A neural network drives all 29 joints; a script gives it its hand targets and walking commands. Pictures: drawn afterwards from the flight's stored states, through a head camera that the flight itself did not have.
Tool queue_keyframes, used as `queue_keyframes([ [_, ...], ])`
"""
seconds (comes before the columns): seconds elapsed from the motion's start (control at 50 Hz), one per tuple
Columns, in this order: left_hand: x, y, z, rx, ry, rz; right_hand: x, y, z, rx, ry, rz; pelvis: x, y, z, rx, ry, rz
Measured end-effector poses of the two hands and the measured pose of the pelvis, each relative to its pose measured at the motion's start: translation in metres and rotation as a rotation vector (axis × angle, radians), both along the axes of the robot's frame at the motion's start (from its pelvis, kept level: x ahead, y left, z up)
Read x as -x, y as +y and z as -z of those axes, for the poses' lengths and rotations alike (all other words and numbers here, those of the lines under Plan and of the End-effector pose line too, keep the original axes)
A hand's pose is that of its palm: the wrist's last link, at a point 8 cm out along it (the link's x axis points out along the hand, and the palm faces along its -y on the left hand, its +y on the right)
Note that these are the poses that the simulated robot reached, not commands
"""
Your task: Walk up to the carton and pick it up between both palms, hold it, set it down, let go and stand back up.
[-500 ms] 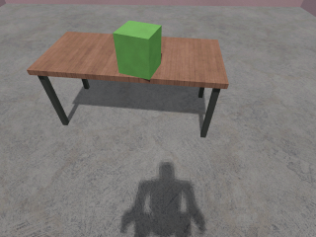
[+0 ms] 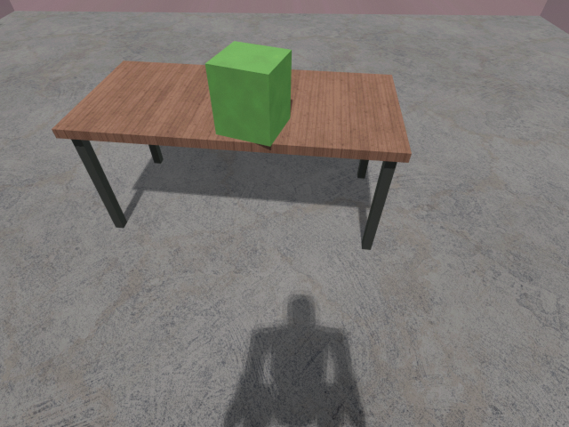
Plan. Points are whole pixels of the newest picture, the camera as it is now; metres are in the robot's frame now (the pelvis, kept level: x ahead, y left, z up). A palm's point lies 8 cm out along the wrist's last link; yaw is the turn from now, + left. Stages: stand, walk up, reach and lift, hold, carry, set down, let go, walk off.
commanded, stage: stand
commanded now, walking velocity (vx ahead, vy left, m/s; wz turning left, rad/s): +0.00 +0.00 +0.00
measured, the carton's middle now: (252, 93) +1.18 +0.11 -0.09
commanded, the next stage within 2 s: walk up in 0.28 s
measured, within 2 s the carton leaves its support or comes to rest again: neither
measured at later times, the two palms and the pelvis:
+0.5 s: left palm out of the picture -0.04 +0.20 -0.15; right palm out of the picture -0.03 -0.20 -0.15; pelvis -0.01 +0.00 +0.00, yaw +0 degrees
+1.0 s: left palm out of the picture +0.15 +0.39 -0.15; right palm out of the picture +0.04 -0.13 -0.14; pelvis +0.12 +0.12 -0.02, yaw -3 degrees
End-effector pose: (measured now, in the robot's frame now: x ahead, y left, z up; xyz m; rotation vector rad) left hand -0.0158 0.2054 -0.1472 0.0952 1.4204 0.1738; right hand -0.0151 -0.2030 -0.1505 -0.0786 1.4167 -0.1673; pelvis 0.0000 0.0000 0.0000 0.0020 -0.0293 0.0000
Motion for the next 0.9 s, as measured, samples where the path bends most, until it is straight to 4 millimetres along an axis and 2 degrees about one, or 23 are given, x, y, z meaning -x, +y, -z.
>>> queue_keyframes([
  [0.3,0.019,-0.010,0.002,0.027,0.039,-0.003,0.016,0.005,0.000,-0.006,0.036,-0.001,0.006,0.001,-0.001,-0.002,0.001,0.002],
  [0.48,0.025,-0.008,0.001,0.019,0.048,0.001,0.020,0.009,0.002,-0.019,0.040,-0.005,0.009,0.001,0.000,-0.002,0.004,0.001],
  [0.54,0.024,-0.003,-0.002,0.008,0.018,-0.003,0.018,0.002,-0.001,-0.010,0.014,-0.002,0.004,0.001,-0.001,-0.001,0.016,0.011],
  [0.6,0.027,0.011,-0.007,-0.018,-0.001,-0.027,0.008,-0.009,-0.005,0.022,-0.005,-0.027,-0.002,0.007,-0.002,0.000,0.034,0.013],
  [0.64,0.032,0.024,-0.012,-0.040,0.002,-0.042,-0.006,-0.014,-0.011,0.047,-0.029,-0.051,-0.005,0.014,-0.005,-0.010,0.029,0.015],
  [0.72,0.045,0.055,-0.018,-0.071,0.055,-0.045,-0.051,-0.015,-0.021,0.089,-0.129,-0.073,-0.015,0.036,-0.005,-0.012,0.005,0.028],
  [0.78,0.047,0.084,-0.014,-0.081,0.108,-0.030,-0.087,-0.007,-0.025,0.119,-0.213,-0.070,-0.030,0.057,0.002,0.001,-0.015,0.030],
  [0.84,0.024,0.122,0.003,-0.085,0.115,-0.008,-0.108,0.011,-0.025,0.153,-0.263,-0.051,-0.053,0.082,0.014,0.016,-0.021,0.036],
  [0.86,0.010,0.136,0.012,-0.089,0.107,0.013,-0.110,0.017,-0.021,0.172,-0.276,-0.039,-0.062,0.091,0.022,0.024,-0.016,0.045],
  [0.9,-0.028,0.162,0.028,-0.100,0.076,0.070,-0.101,0.031,-0.011,0.201,-0.267,-0.001,-0.074,0.104,0.035,0.015,-0.021,0.056],
])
